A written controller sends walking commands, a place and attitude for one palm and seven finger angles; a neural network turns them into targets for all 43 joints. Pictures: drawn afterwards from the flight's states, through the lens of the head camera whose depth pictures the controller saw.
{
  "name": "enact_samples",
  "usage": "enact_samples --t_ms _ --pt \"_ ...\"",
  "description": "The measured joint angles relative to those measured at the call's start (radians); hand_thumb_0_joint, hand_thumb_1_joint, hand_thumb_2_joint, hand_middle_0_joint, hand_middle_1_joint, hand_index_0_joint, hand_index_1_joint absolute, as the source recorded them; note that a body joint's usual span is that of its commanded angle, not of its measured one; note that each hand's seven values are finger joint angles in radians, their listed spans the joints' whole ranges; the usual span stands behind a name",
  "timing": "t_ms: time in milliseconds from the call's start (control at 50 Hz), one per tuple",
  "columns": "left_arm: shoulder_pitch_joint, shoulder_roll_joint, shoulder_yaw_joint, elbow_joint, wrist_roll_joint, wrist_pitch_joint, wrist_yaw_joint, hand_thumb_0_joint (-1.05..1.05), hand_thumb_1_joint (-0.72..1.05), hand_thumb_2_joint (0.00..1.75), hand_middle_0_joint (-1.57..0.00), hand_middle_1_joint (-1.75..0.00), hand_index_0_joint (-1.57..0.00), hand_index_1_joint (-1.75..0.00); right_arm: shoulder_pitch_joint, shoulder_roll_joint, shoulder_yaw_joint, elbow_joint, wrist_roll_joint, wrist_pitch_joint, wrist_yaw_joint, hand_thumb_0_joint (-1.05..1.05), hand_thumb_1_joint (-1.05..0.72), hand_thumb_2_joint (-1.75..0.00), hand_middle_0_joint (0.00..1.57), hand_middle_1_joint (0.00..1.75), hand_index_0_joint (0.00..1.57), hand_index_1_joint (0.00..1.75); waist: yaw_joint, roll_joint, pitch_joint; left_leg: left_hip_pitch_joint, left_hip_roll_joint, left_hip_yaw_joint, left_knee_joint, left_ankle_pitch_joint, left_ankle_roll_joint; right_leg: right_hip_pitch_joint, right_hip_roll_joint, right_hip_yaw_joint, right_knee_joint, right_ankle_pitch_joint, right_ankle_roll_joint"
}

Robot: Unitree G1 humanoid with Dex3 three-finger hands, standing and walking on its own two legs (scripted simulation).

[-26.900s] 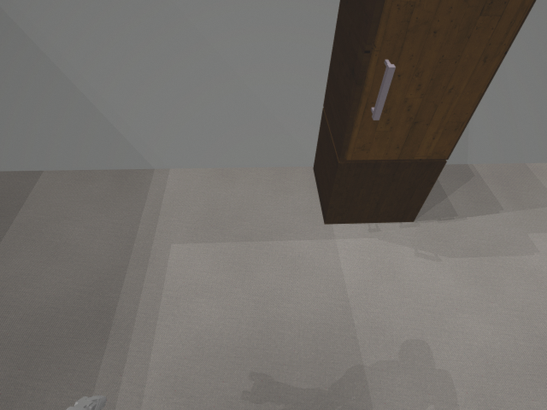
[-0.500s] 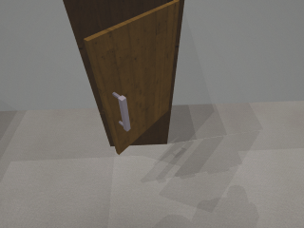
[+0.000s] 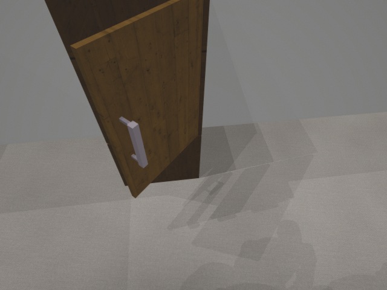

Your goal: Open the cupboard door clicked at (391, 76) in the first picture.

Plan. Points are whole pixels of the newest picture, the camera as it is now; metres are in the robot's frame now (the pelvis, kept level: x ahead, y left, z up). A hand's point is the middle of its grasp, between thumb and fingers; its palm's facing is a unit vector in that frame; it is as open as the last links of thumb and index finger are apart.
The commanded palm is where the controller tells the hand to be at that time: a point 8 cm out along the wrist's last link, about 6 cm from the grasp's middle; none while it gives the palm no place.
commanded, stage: walk to a spot facing it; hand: left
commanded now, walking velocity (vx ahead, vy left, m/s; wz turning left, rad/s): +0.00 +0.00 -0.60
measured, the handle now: (133, 143) +0.48 +0.20 -0.04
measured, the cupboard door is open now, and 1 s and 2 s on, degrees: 46 46 46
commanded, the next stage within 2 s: none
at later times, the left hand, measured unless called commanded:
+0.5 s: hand out of the picture +0.09 +0.15 -0.15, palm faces -0.22 -0.93 -0.28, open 7.4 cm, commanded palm none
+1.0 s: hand (159, 256) +0.22 +0.10 -0.16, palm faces -0.56 -0.79 -0.25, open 7.4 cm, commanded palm none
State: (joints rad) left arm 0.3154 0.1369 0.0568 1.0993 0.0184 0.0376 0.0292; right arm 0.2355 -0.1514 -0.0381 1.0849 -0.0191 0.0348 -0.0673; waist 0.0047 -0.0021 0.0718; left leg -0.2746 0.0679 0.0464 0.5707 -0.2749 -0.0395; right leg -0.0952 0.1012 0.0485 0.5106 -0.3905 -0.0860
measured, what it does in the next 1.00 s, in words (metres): steps on the spot, turning right: left foot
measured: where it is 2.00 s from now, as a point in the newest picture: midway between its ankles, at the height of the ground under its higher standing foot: outside the picture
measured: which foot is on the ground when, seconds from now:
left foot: down 0.00-0.24, up 0.26-0.70, down 0.72-1.00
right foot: down 0.00-0.72, up 0.74-1.00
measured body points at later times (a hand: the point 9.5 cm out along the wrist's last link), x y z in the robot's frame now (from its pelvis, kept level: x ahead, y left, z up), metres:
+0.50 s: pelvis -0.01 -0.04 +0.01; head +0.04 -0.07 +0.45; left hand +0.10 +0.20 -0.13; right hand +0.03 -0.31 -0.14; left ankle +0.02 +0.11 -0.66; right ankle -0.05 -0.10 -0.73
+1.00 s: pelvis +0.02 -0.03 +0.00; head +0.08 -0.06 +0.45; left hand +0.25 +0.14 -0.14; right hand -0.09 -0.26 -0.14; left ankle +0.06 +0.11 -0.73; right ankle -0.06 -0.13 -0.70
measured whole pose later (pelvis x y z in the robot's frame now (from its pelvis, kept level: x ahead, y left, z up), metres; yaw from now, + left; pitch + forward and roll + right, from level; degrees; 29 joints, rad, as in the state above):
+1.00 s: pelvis +0.02 -0.03 +0.00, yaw -35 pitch +2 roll -2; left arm 0.14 0.27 0.09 0.89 0.03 0.05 -0.04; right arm 0.23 -0.21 -0.03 0.90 -0.03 0.01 -0.04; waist 0.00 0.01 0.13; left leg -0.23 0.13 0.13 0.55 -0.33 -0.04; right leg -0.41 -0.02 -0.05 0.78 -0.42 0.02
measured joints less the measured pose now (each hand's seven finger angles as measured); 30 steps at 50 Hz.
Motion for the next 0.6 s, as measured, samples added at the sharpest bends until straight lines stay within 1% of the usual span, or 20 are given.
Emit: enact_samples --t_ms 60,80,120,160,180,200,220,240,260,280,300,340,380,420,500,600 --pt "-0.015 0.019 0.012 -0.018 0.001 0.009 -0.006 0.0 0.9 0.9 -0.2 -0.3 -0.2 -0.3 -0.006 -0.006 -0.009 -0.024 -0.002 -0.004 -0.002 0.01 -0.91 -0.9 0.2 0.3 0.2 0.3 0.002 -0.01 0.002 -0.011 0.008 0.032 0.016 -0.013 0.003 -0.039 0.003 0.029 0.051 -0.016 0.005" --pt "-0.023 0.026 0.016 -0.027 0.0 0.011 -0.009 0.0 0.9 0.9 -0.2 -0.3 -0.2 -0.3 -0.009 -0.009 -0.011 -0.034 -0.004 -0.006 -0.003 0.01 -0.91 -0.9 0.2 0.3 0.2 0.3 0.006 -0.012 0.003 -0.017 0.012 0.047 0.019 -0.015 0.005 -0.068 0.002 0.03 0.088 -0.018 0.012" --pt "-0.046 0.04 0.024 -0.047 0.001 0.018 -0.015 0.0 0.9 0.9 -0.2 -0.3 -0.2 -0.3 -0.019 -0.016 -0.013 -0.056 -0.009 -0.015 -0.001 0.01 -0.91 -0.9 0.2 0.3 0.2 0.3 0.014 -0.011 0.015 -0.019 0.024 0.083 0.015 -0.012 0.007 -0.152 -0.015 -0.004 0.238 -0.088 0.031" --pt "-0.073 0.052 0.032 -0.071 0.003 0.023 -0.024 0.0 0.9 0.9 -0.2 -0.3 -0.2 -0.3 -0.028 -0.025 -0.012 -0.075 -0.015 -0.02 0.003 0.01 -0.91 -0.9 0.2 0.3 0.2 0.3 0.013 0.0 0.03 -0.015 0.039 0.11 0.004 -0.004 0.002 -0.217 -0.042 -0.04 0.351 -0.145 0.039" --pt "-0.085 0.057 0.034 -0.084 0.003 0.023 -0.029 0.0 0.9 0.9 -0.2 -0.3 -0.19 -0.3 -0.032 -0.031 -0.012 -0.082 -0.018 -0.02 0.005 0.01 -0.91 -0.9 0.2 0.3 0.2 0.3 0.012 0.01 0.036 -0.014 0.048 0.119 0.001 0.0 -0.003 -0.233 -0.057 -0.055 0.359 -0.148 0.042" --pt "-0.095 0.062 0.036 -0.099 0.004 0.02 -0.033 0.0 0.9 0.9 -0.2 -0.3 -0.19 -0.3 -0.034 -0.038 -0.012 -0.087 -0.02 -0.017 0.008 0.01 -0.91 -0.9 0.2 0.3 0.2 0.3 0.012 0.021 0.039 -0.015 0.059 0.125 0.005 0.001 -0.01 -0.236 -0.071 -0.068 0.332 -0.13 0.045" --pt "-0.1 0.068 0.038 -0.115 0.005 0.013 -0.037 0.0 0.9 0.9 -0.2 -0.3 -0.19 -0.3 -0.034 -0.045 -0.012 -0.091 -0.02 -0.013 0.012 0.01 -0.9 -0.9 0.2 0.3 0.2 0.3 0.013 0.031 0.038 -0.023 0.073 0.128 0.021 -0.006 -0.018 -0.224 -0.083 -0.078 0.269 -0.076 0.049" --pt "-0.097 0.081 0.038 -0.136 0.008 0.003 -0.04 0.0 0.9 0.9 -0.2 -0.3 -0.19 -0.3 -0.031 -0.046 -0.013 -0.097 -0.016 -0.007 0.015 0.01 -0.9 -0.9 0.2 0.3 0.2 0.3 0.014 0.027 0.03 -0.042 0.078 0.135 0.058 -0.024 -0.015 -0.203 -0.098 -0.07 0.173 -0.011 0.047" --pt "-0.102 0.089 0.04 -0.145 0.012 -0.007 -0.036 0.0 0.9 0.9 -0.2 -0.3 -0.19 -0.3 -0.037 -0.05 -0.017 -0.099 -0.012 0.001 0.02 0.01 -0.9 -0.9 0.2 0.3 0.2 0.3 0.016 0.028 0.03 -0.076 0.08 0.116 0.137 -0.099 -0.014 -0.21 -0.093 -0.067 0.169 -0.007 0.038" --pt "-0.113 0.091 0.038 -0.149 0.012 -0.011 -0.032 0.0 0.9 0.9 -0.2 -0.3 -0.19 -0.3 -0.047 -0.056 -0.021 -0.099 -0.009 0.012 0.024 0.01 -0.9 -0.9 0.2 0.3 0.2 0.3 0.014 0.038 0.04 -0.11 0.069 0.072 0.236 -0.165 -0.008 -0.215 -0.082 -0.071 0.187 -0.012 0.028" --pt "-0.118 0.09 0.036 -0.153 0.012 -0.013 -0.028 0.0 0.9 0.9 -0.2 -0.3 -0.19 -0.3 -0.058 -0.063 -0.026 -0.099 -0.006 0.02 0.026 0.01 -0.9 -0.9 0.2 0.3 0.2 0.3 0.013 0.044 0.047 -0.142 0.052 0.032 0.331 -0.198 -0.004 -0.212 -0.072 -0.07 0.19 -0.013 0.019" --pt "-0.118 0.087 0.033 -0.16 0.011 -0.014 -0.018 0.0 0.9 0.9 -0.2 -0.3 -0.19 -0.3 -0.082 -0.07 -0.03 -0.102 -0.004 0.028 0.028 0.01 -0.91 -0.9 0.2 0.3 0.2 0.3 0.015 0.043 0.055 -0.186 0.02 -0.008 0.47 -0.196 -0.003 -0.195 -0.056 -0.054 0.159 0.006 0.009" --pt "-0.11 0.083 0.028 -0.162 0.009 -0.014 -0.012 0.0 0.9 0.9 -0.2 -0.3 -0.19 -0.3 -0.103 -0.073 -0.03 -0.116 -0.001 0.026 0.029 0.01 -0.91 -0.9 0.2 0.3 0.2 0.3 0.015 0.033 0.055 -0.207 -0.001 -0.021 0.525 -0.171 -0.007 -0.175 -0.044 -0.029 0.111 0.037 0.005" --pt "-0.099 0.076 0.022 -0.161 0.008 -0.014 -0.009 0.0 0.9 0.9 -0.2 -0.3 -0.19 -0.3 -0.121 -0.073 -0.03 -0.135 0.002 0.024 0.029 0.01 -0.91 -0.9 0.2 0.3 0.2 0.3 0.014 0.024 0.05 -0.213 -0.016 -0.03 0.527 -0.153 -0.011 -0.159 -0.032 -0.003 0.068 0.063 0.002" --pt "-0.079 0.06 0.013 -0.164 0.008 -0.013 -0.011 0.0 0.9 0.9 -0.2 -0.3 -0.2 -0.3 -0.152 -0.069 -0.027 -0.167 0.006 0.021 0.028 0.01 -0.91 -0.9 0.2 0.3 0.2 0.3 0.017 0.014 0.037 -0.206 -0.034 -0.052 0.479 -0.132 -0.014 -0.137 -0.007 0.042 0.011 0.095 0.002" --pt "-0.066 0.053 0.012 -0.169 0.011 -0.01 -0.014 0.0 0.9 0.9 -0.2 -0.3 -0.2 -0.3 -0.176 -0.056 -0.02 -0.195 0.013 0.015 0.026 0.01 -0.91 -0.9 0.2 0.3 0.2 0.3 0.032 -0.007 0.03 -0.171 -0.049 -0.072 0.365 -0.145 -0.009 -0.13 0.017 0.093 -0.009 0.107 0.007"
